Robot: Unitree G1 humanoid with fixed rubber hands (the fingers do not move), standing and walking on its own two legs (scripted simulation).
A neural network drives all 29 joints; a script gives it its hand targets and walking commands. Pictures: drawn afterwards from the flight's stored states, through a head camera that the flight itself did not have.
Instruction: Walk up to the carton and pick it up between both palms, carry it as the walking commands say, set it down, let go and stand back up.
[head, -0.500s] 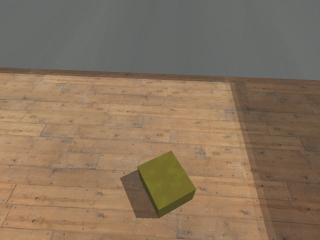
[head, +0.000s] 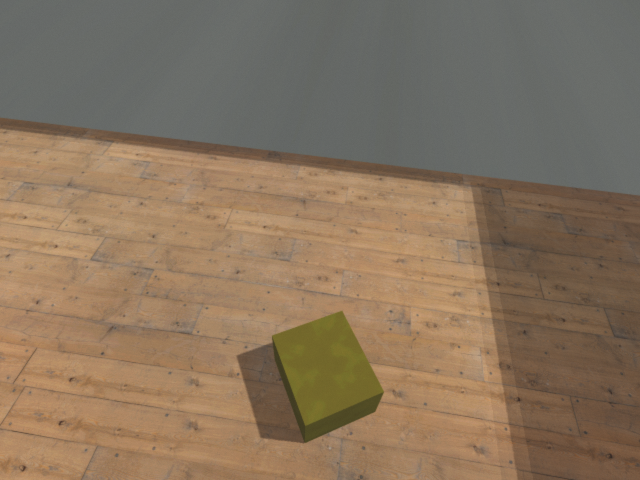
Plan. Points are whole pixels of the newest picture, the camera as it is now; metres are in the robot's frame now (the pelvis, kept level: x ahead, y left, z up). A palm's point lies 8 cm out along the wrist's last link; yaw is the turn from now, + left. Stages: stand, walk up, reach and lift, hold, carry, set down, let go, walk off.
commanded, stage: walk up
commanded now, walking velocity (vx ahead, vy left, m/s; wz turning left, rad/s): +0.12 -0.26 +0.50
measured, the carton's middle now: (324, 374) +0.53 -0.04 -0.70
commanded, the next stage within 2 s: none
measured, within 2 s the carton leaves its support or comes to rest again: neither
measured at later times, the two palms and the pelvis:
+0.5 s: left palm out of the picture -0.05 +0.08 -0.12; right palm (526, 376) +0.29 -0.32 -0.13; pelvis +0.10 -0.12 +0.00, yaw +13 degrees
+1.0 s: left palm out of the picture +0.16 +0.12 -0.14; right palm (543, 381) +0.30 -0.37 -0.16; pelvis +0.17 -0.14 -0.02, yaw +17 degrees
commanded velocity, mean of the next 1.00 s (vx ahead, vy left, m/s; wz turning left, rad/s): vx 0.07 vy -0.11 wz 0.26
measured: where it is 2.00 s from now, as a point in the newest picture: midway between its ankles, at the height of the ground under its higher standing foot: outside the picture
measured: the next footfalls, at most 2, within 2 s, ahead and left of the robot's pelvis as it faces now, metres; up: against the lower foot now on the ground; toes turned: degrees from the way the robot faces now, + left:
right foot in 0.20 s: +0.09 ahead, -0.21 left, +0.00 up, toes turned +3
left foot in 0.68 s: +0.20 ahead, -0.01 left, +0.00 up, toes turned +21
